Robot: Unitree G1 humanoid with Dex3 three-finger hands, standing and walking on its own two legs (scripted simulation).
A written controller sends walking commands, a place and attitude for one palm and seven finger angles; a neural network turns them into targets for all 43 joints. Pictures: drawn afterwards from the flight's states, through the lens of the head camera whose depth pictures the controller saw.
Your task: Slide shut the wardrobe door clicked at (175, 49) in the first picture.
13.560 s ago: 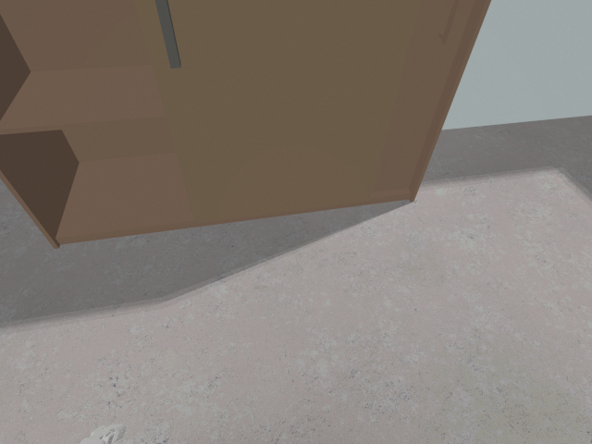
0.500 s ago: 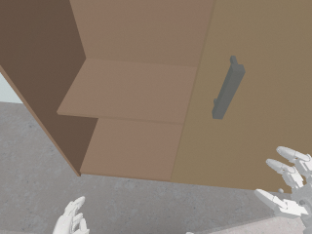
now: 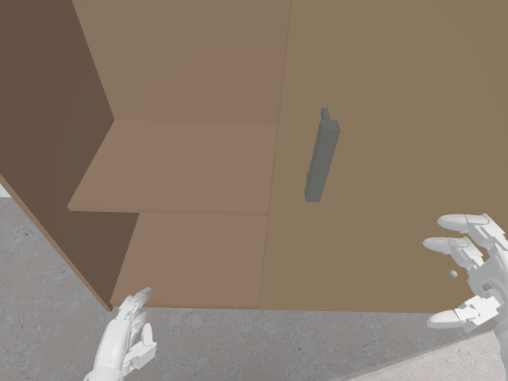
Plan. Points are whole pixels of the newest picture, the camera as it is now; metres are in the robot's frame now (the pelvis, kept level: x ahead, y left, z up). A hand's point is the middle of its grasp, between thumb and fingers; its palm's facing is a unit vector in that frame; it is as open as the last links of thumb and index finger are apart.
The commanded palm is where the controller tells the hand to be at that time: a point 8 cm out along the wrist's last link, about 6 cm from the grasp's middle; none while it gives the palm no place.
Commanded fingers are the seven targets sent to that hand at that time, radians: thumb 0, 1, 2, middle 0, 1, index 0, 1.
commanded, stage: raise the hand with hooked fingers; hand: right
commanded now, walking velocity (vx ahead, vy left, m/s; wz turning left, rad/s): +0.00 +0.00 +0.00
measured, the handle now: (318, 156) +0.48 -0.10 +0.11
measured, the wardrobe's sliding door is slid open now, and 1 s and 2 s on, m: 0.57 0.57 0.57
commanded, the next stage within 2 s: move the hooked fingers beside the handle in 0.70 s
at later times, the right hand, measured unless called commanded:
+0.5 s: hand (458, 246) +0.28 -0.26 +0.14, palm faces +0.05 +1.00 -0.06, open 13.9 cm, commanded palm +0.25 -0.31 +0.14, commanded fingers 0.00 0.50 -0.30 0.30 1.20 0.30 1.20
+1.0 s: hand (443, 241) +0.28 -0.24 +0.14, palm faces +0.06 +1.00 -0.04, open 13.9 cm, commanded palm +0.26 -0.28 +0.13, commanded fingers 0.00 0.50 -0.30 0.30 1.20 0.30 1.20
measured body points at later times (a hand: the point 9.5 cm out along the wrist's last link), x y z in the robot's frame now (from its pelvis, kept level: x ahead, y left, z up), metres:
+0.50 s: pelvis +0.00 +0.01 +0.01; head +0.00 +0.02 +0.46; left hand +0.16 +0.26 -0.06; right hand +0.27 -0.31 +0.14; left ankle -0.01 +0.13 -0.72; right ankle +0.03 -0.10 -0.72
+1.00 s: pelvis -0.01 +0.03 +0.01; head -0.01 +0.05 +0.46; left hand +0.16 +0.28 -0.07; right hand +0.27 -0.29 +0.14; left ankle -0.01 +0.13 -0.72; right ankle +0.03 -0.10 -0.72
